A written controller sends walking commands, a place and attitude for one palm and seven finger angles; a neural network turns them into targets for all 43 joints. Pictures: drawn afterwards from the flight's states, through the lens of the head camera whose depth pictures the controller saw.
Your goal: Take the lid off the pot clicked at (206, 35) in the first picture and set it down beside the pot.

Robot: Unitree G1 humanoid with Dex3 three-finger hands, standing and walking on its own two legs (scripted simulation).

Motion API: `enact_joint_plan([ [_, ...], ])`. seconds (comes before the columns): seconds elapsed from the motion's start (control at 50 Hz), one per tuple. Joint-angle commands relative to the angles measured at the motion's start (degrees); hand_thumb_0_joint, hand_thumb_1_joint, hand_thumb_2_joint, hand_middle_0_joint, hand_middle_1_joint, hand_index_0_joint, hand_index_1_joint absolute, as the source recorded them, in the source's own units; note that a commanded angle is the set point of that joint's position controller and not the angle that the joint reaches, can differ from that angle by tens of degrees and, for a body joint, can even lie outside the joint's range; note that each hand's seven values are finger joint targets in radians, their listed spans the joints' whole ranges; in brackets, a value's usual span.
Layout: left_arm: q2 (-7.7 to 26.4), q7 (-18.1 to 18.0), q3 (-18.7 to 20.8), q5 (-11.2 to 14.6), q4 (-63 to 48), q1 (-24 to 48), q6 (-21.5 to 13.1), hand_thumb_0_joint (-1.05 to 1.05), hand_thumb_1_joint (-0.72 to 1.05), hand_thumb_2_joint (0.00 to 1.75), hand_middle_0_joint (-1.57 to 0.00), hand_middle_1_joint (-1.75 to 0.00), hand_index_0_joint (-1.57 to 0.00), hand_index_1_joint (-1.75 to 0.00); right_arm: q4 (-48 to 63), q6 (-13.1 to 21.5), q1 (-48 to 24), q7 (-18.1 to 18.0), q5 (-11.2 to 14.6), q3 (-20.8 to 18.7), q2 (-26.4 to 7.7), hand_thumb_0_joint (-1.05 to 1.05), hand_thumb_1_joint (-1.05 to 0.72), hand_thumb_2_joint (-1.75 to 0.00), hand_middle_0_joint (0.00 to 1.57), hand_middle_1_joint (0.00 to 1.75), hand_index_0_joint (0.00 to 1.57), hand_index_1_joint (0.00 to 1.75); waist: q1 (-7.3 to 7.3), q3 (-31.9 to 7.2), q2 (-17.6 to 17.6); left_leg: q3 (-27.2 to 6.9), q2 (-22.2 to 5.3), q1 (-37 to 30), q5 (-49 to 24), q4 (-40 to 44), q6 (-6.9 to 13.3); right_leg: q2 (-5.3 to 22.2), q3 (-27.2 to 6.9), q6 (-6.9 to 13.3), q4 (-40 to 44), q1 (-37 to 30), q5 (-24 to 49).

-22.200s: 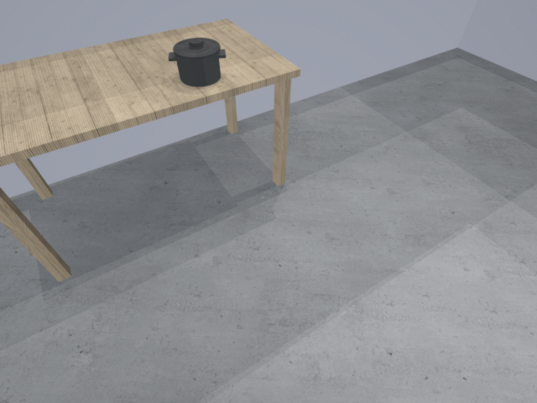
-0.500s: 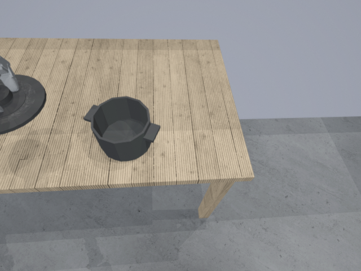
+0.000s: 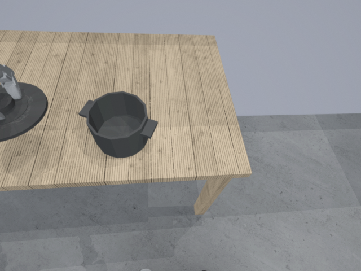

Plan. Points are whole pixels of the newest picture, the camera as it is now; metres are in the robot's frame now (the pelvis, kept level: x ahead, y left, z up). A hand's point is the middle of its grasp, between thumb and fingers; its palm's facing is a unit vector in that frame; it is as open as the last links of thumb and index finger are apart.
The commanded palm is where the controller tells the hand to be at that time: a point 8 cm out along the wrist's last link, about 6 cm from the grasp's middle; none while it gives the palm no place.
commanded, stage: lower the lid onto the table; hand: left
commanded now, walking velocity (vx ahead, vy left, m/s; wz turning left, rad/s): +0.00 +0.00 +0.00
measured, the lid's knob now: out of the picture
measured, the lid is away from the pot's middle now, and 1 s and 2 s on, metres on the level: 0.23 0.22 0.23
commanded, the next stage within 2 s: none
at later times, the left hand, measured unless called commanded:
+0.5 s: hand out of the picture +0.43 +0.38 +0.07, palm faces -0.48 -0.13 -0.87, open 8.1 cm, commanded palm +0.49 +0.37 +0.13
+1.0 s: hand (8, 116) +0.44 +0.37 +0.04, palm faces -0.49 -0.12 -0.87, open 8.1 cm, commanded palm +0.50 +0.37 +0.10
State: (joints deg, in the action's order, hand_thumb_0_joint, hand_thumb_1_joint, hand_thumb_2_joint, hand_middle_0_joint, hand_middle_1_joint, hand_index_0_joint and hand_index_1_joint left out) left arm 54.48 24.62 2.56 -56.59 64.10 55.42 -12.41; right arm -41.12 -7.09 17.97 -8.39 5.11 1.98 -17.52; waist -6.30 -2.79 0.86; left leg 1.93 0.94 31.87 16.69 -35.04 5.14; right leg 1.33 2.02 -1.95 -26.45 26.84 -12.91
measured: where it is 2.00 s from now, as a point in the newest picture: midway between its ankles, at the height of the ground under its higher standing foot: outside the picture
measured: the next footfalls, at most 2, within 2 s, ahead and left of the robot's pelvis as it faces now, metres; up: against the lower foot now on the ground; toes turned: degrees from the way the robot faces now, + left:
none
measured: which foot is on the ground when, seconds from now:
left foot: down 0.00-1.00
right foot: down 0.00-1.00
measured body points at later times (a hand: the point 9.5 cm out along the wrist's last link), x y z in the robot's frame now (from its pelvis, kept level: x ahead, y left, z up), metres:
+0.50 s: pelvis +0.00 +0.01 -0.01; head +0.10 +0.04 +0.43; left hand +0.45 +0.38 +0.12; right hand +0.02 -0.28 -0.11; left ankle +0.00 +0.06 -0.73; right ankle -0.01 -0.17 -0.73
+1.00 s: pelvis +0.00 +0.01 -0.01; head +0.11 +0.04 +0.42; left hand +0.46 +0.37 +0.09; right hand -0.01 -0.28 -0.12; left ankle +0.00 +0.06 -0.73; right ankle -0.01 -0.17 -0.73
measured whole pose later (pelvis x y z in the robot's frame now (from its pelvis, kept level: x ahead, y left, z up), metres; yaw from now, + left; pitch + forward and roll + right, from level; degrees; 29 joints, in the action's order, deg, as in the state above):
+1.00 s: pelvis +0.00 +0.01 -0.01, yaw -1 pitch +17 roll -5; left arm 53.9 19.7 3.9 -58.7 66.9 53.6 -14.9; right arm -40.6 -7.9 19.9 -8.8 4.1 2.2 -16.9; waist -7.9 -3.9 1.0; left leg 2.4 0.5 39.8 19.4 -41.8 5.8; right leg 1.0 1.4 -1.4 -33.1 34.9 -15.3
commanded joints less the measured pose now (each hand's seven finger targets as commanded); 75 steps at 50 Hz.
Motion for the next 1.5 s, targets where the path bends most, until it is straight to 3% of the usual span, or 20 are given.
enact_joint_plan([
  [0.0,23.21,-3.59,6.41,1.16,-13.88,27.60,-0.20,0.00,0.62,0.93,-0.84,-1.12,-0.80,-1.10,3.18,0.47,5.83,-0.96,-0.16,-3.76,-11.56,0.00,-0.90,-0.90,0.20,0.30,0.20,0.30,0.16,-27.14,10.94,-4.63,-2.22,-25.26,-30.79,1.02,-1.56,-3.69,2.25,3.65,-0.13,-0.61,11.75],
  [0.02,21.06,-3.51,4.69,1.06,-12.01,26.91,-0.04,0.00,0.62,0.93,-0.84,-1.12,-0.80,-1.10,3.00,0.48,5.78,-0.91,0.02,-3.72,-11.36,0.00,-0.90,-0.90,0.20,0.30,0.20,0.30,-0.24,-24.91,11.62,-4.50,-2.29,-24.57,-29.67,0.88,-1.69,-3.75,2.47,3.73,-0.14,1.24,10.56],
  [0.2,25.62,-4.53,8.73,0.28,-14.69,26.90,-1.09,0.00,0.62,0.93,-0.84,-1.12,-0.80,-1.10,3.08,-0.14,6.62,-1.03,-0.49,-3.90,-11.52,0.00,-0.90,-0.90,0.20,0.30,0.20,0.30,0.50,-28.63,14.08,-4.93,-2.52,-26.25,-35.53,-0.93,-2.27,-3.93,2.50,3.78,-1.69,1.56,12.37],
  [0.26,23.74,-4.46,7.73,0.55,-11.44,24.85,-0.99,0.00,0.62,0.93,-0.84,-1.12,-0.80,-1.10,3.07,-0.25,6.49,-0.96,-0.32,-3.84,-11.39,0.00,-0.90,-0.90,0.20,0.30,0.20,0.30,0.12,-25.85,11.33,-4.76,-2.60,-24.02,-32.51,-1.23,-2.07,-3.98,2.69,3.65,-1.71,2.99,10.59],
  [0.32,22.84,-4.58,7.09,0.23,-14.60,26.83,-1.36,0.00,0.62,0.93,-0.84,-1.12,-0.80,-1.10,2.82,-0.48,6.98,-0.84,-0.62,-4.21,-11.39,0.00,-0.90,-0.90,0.20,0.30,0.20,0.30,0.01,-28.14,14.59,-5.56,-2.98,-27.29,-36.73,-1.58,-2.94,-4.09,2.86,3.82,-1.98,4.74,10.56],
  [0.46,19.31,-5.06,4.74,0.62,-14.12,26.84,-1.70,0.00,0.62,0.93,-0.84,-1.12,-0.80,-1.10,2.48,-0.37,7.61,-0.91,-0.58,-4.43,-11.29,0.00,-0.90,-0.90,0.20,0.30,0.20,0.30,-0.74,-26.82,13.36,-6.18,-3.40,-27.36,-32.99,-1.39,-3.07,-4.17,2.92,3.96,-2.06,7.71,7.23],
  [0.6,20.17,-6.80,5.34,0.16,-13.42,26.41,-1.88,0.00,0.62,0.93,-0.84,-1.12,-0.80,-1.10,2.82,0.02,7.69,-1.23,-0.70,-3.99,-11.28,0.00,-0.90,-0.90,0.20,0.30,0.20,0.30,-0.72,-26.78,13.69,-6.03,-3.10,-25.52,-30.36,-1.14,-3.19,-4.09,2.50,4.04,-2.67,7.37,6.65],
  [0.72,22.54,-7.68,6.19,-0.42,-10.45,25.13,-1.65,0.00,0.62,0.93,-0.84,-1.12,-0.80,-1.10,3.45,0.59,7.93,-1.53,-0.48,-3.42,-11.60,0.00,-0.90,-0.90,0.20,0.30,0.20,0.30,-0.76,-25.69,10.31,-5.18,-2.59,-21.03,-23.70,-1.58,-2.05,-4.03,2.09,3.93,-3.55,6.08,5.92],
  [0.78,22.05,-7.77,5.95,-0.55,-13.31,26.80,-2.19,0.00,0.62,0.93,-0.84,-1.12,-0.80,-1.10,3.26,0.70,8.33,-1.64,-0.63,-3.62,-11.61,0.00,-0.90,-0.90,0.20,0.30,0.20,0.30,-0.67,-26.98,14.91,-6.02,-3.24,-24.11,-28.66,-1.85,-3.17,-3.89,2.65,4.25,-4.11,8.17,6.27],
  [0.82,24.09,-8.05,8.11,-0.68,-12.59,25.67,-2.32,0.00,0.62,0.93,-0.84,-1.12,-0.80,-1.10,3.29,0.35,8.62,-1.77,-1.00,-3.71,-11.69,0.00,-0.90,-0.90,0.20,0.30,0.20,0.30,-0.67,-28.69,13.77,-5.96,-3.09,-24.45,-30.74,-3.06,-3.06,-4.02,2.44,3.96,-4.39,7.86,7.22],
  [0.9,19.90,-7.98,5.18,-0.80,-10.41,24.75,-2.27,0.00,0.62,0.93,-0.84,-1.12,-0.80,-1.10,2.69,-0.07,9.17,-1.49,-1.10,-4.03,-11.61,0.00,-0.90,-0.90,0.20,0.30,0.20,0.30,-1.52,-26.71,13.88,-6.26,-3.44,-24.68,-32.29,-3.78,-3.48,-4.29,2.89,3.89,-5.02,11.57,6.09],
  [0.96,22.31,-8.14,6.79,-0.97,-9.22,23.93,-2.38,0.00,0.62,0.93,-0.84,-1.12,-0.80,-1.10,2.92,-0.51,9.37,-1.48,-1.08,-3.75,-11.75,0.00,-0.90,-0.90,0.20,0.30,0.20,0.30,-1.36,-27.14,11.86,-5.70,-2.94,-21.77,-29.69,-4.41,-2.86,-4.33,2.59,3.91,-5.52,10.09,6.63],
  [1.0,18.99,-7.96,4.15,-1.09,-10.08,25.23,-2.70,0.00,0.62,0.93,-0.84,-1.12,-0.80,-1.10,2.40,-0.69,9.81,-1.33,-1.22,-4.00,-11.67,0.00,-0.90,-0.90,0.20,0.30,0.20,0.30,-1.95,-27.03,14.37,-6.51,-3.58,-24.28,-32.37,-4.69,-3.72,-4.45,3.01,4.00,-5.98,13.46,5.40],
  [1.08,23.80,-8.60,8.47,-0.99,-11.92,24.86,-3.57,0.00,0.62,0.93,-0.84,-1.12,-0.80,-1.10,2.48,-0.98,10.24,-1.46,-1.55,-3.90,-11.75,0.00,-0.90,-0.90,0.20,0.30,0.20,0.30,-1.21,-30.70,14.47,-6.53,-3.49,-24.57,-36.44,-5.85,-3.58,-4.46,2.76,4.03,-6.68,11.24,8.31],
  [1.14,21.53,-8.78,6.17,-1.06,-8.62,24.09,-3.12,0.00,0.62,0.93,-0.84,-1.12,-0.80,-1.10,2.44,-1.24,10.00,-1.37,-1.30,-3.67,-11.71,0.00,-0.90,-0.90,0.20,0.30,0.20,0.30,-2.11,-27.25,12.63,-5.91,-3.24,-21.36,-31.11,-6.03,-3.11,-4.62,2.79,3.80,-6.89,12.98,6.01],
  [1.2,23.82,-9.43,7.89,-1.94,-11.86,25.67,-3.61,0.00,0.62,0.93,-0.84,-1.12,-0.80,-1.10,2.41,-1.54,10.38,-1.35,-1.77,-3.78,-11.78,0.00,-0.90,-0.90,0.20,0.30,0.20,0.30,-1.49,-30.65,16.73,-6.73,-3.52,-24.41,-35.34,-6.70,-3.88,-4.53,2.94,4.10,-7.65,13.57,6.57],
  [1.26,24.98,-9.97,8.95,-1.72,-8.53,23.06,-3.39,0.00,0.62,0.93,-0.84,-1.12,-0.80,-1.10,2.98,-1.88,9.74,-1.33,-1.66,-3.33,-11.78,0.00,-0.90,-0.90,0.20,0.30,0.20,0.30,-1.70,-28.80,13.07,-5.82,-2.96,-20.15,-31.41,-7.42,-3.12,-4.63,2.90,3.81,-8.09,12.62,6.60],
  [1.3,22.62,-9.85,7.07,-1.78,-9.21,23.97,-3.43,0.00,0.62,0.93,-0.84,-1.12,-0.80,-1.10,2.79,-1.95,10.07,-1.23,-1.68,-3.51,-11.69,0.00,-0.90,-0.90,0.20,0.30,0.20,0.30,-1.95,-29.11,15.25,-6.19,-3.33,-21.88,-33.48,-7.58,-3.50,-4.67,3.18,3.89,-8.53,14.57,6.38],
  [1.44,23.84,-9.52,6.89,-1.80,-7.79,23.66,-4.05,0.00,0.62,0.93,-0.84,-1.12,-0.80,-1.10,3.32,-2.17,10.07,-1.50,-1.40,-2.92,-11.83,0.00,-0.90,-0.90,0.20,0.30,0.20,0.30,-2.70,-28.72,13.56,-5.59,-3.02,-18.16,-28.25,-9.06,-2.70,-4.92,3.04,3.70,-9.94,15.91,4.64],
  [1.48,24.33,-9.35,7.35,-1.63,-11.77,25.89,-4.90,0.00,0.62,0.93,-0.84,-1.12,-0.80,-1.10,2.94,-2.06,10.26,-1.68,-1.55,-3.05,-11.79,0.00,-0.90,-0.90,0.20,0.30,0.20,0.30,-2.36,-31.34,17.87,-6.01,-3.44,-20.80,-32.48,-9.38,-3.17,-4.73,3.05,4.00,-10.50,16.41,5.91],
])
